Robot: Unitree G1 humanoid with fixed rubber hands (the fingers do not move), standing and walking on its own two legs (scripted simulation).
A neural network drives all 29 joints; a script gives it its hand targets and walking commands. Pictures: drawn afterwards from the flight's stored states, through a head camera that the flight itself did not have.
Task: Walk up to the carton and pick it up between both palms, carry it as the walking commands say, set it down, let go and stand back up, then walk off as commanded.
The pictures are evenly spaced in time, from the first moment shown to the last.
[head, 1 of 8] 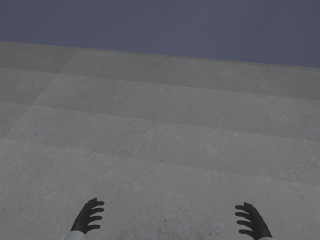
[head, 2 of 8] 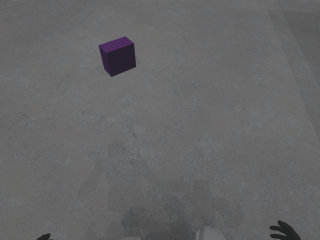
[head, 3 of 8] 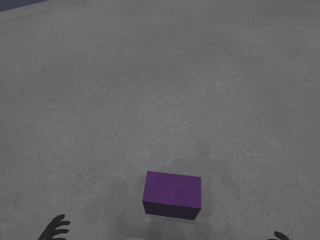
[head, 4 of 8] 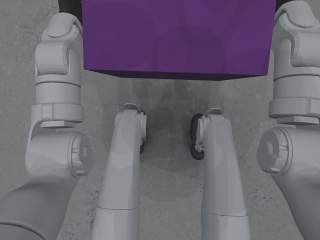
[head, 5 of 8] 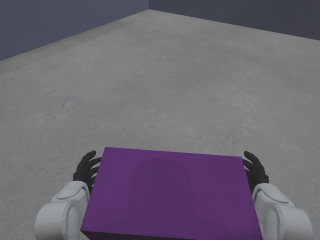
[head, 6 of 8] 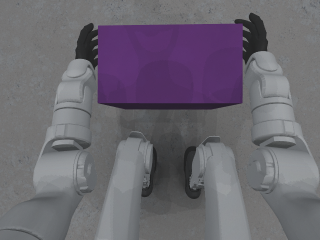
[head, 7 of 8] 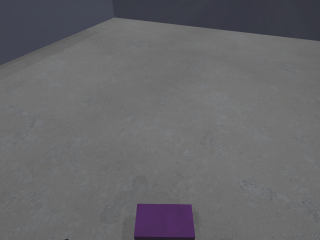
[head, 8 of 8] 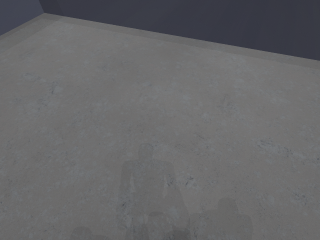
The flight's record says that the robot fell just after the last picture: no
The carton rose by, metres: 0.68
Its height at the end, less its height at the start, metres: +0.00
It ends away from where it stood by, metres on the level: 1.45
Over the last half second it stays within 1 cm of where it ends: yes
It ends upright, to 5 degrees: yes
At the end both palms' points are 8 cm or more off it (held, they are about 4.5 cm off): yes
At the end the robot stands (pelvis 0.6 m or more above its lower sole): yes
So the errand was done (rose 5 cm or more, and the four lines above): yes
